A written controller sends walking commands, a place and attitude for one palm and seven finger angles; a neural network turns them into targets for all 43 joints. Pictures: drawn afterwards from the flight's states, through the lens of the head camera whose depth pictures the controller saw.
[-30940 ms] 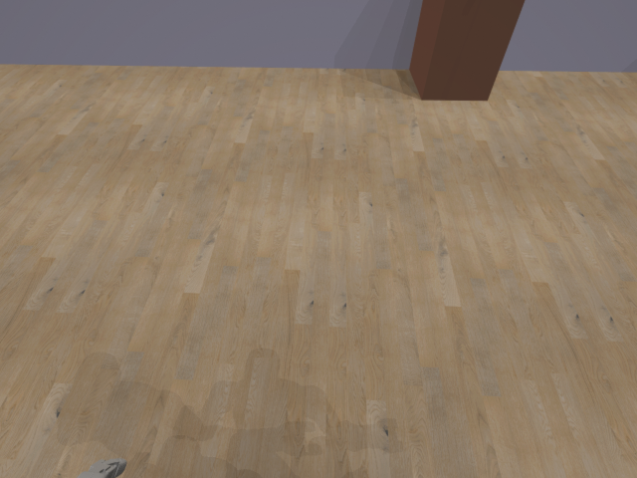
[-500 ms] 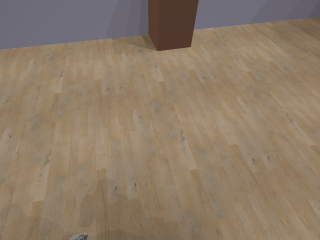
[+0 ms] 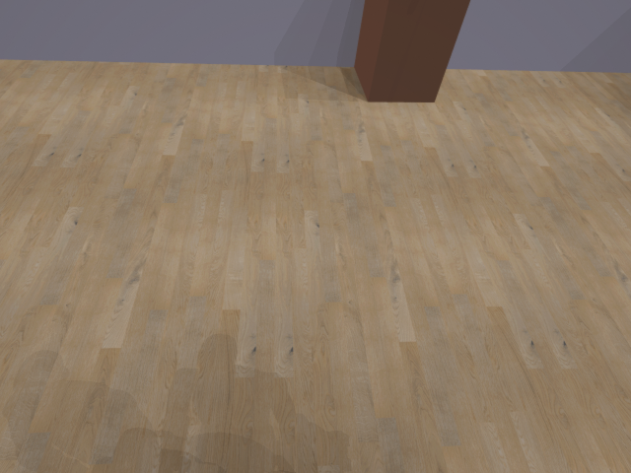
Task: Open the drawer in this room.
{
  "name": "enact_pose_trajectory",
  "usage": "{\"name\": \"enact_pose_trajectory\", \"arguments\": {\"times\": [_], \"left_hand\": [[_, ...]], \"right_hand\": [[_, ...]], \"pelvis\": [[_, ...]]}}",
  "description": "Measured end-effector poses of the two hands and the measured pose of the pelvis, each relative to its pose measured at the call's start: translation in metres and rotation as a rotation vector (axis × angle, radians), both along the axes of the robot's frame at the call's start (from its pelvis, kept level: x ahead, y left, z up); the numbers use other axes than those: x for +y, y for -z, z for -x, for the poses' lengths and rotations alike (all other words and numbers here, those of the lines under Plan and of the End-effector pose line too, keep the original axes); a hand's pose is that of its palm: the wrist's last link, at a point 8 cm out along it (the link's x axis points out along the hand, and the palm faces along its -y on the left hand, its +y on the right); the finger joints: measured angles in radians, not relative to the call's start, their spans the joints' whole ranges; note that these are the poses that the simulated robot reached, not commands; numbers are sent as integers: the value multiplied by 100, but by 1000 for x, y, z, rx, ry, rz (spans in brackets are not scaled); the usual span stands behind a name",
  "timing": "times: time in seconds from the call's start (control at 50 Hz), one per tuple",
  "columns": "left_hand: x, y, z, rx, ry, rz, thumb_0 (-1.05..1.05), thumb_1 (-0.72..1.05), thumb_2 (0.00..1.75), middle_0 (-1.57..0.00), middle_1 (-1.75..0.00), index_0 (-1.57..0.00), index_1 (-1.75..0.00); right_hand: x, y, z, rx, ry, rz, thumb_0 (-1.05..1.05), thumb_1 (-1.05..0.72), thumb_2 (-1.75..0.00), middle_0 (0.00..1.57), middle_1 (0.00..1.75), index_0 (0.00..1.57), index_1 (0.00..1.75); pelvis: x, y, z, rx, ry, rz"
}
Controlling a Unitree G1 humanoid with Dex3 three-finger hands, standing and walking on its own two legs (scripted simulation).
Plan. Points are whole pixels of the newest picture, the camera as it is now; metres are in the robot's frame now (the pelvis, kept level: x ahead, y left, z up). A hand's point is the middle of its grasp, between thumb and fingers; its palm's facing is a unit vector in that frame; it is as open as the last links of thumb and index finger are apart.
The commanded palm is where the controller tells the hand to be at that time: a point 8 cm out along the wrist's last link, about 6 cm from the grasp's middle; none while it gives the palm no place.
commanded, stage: turn or walk to find it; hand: left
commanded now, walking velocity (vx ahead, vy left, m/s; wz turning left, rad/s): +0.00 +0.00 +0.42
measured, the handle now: out of the picture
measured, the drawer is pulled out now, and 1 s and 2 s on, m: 0.00 0.00 0.00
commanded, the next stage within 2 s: stand and wait in 0.76 s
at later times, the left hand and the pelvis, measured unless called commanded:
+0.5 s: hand out of the picture -0.02 +0.18 -0.16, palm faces +0.23 -0.94 -0.25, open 7.4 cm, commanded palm none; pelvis -0.04 -0.02 +0.00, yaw +12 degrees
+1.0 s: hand out of the picture -0.10 +0.24 -0.17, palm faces +0.35 -0.92 -0.19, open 7.4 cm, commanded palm none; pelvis -0.05 +0.05 +0.01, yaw +17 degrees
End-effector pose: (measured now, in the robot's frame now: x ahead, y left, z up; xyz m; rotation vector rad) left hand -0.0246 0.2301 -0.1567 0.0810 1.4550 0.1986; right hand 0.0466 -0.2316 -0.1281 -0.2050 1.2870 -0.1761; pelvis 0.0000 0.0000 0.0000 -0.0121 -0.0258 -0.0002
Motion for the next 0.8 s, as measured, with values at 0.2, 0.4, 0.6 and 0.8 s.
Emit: {"name": "enact_pose_trajectory", "arguments": {"times": [0.2, 0.4, 0.6, 0.8], "left_hand": [[10, -14, -5, -67, -32, -18, 1, 91, 90, -19, -30, -19, -30], [-5, -30, -9, -211, -68, -110, 1, 91, 90, -19, -30, -20, -30], [-4, -26, 46, -147, -161, -87, 1, 91, 90, -20, -30, -20, -30], [40, 2, 111, -37, -295, -53, 1, 91, 90, -20, -30, -20, -30]], "right_hand": [[7, -5, -3, -7, -56, -7, 0, -92, -90, 20, 29, 20, 30], [-16, 21, 7, 30, -95, -66, 0, -91, -90, 20, 29, 20, 30], [-13, 8, -7, 49, -187, -29, 0, -91, -90, 20, 29, 20, 30], [46, -7, -44, -54, -347, 33, 0, -91, -90, 20, 29, 20, 30]], "pelvis": [[6, -9, 15, 12, -69, 5], [-18, 0, 34, 12, -160, -21], [-11, -4, 45, 16, -245, -28], [28, 5, 60, 24, -328, 9]]}}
